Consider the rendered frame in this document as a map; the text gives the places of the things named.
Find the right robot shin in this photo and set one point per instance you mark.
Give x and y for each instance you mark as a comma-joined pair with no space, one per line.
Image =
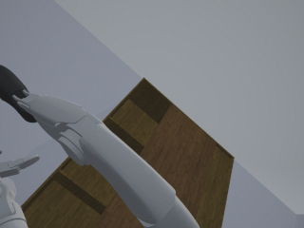
53,113

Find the left robot forearm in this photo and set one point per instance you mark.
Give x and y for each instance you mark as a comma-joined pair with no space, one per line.
11,214

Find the robot left hand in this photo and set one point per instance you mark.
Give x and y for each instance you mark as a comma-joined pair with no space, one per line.
11,168

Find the robot right thigh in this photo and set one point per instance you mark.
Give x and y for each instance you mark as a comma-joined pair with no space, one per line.
149,197

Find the wardrobe door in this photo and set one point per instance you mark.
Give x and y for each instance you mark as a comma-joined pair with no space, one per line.
212,196
182,154

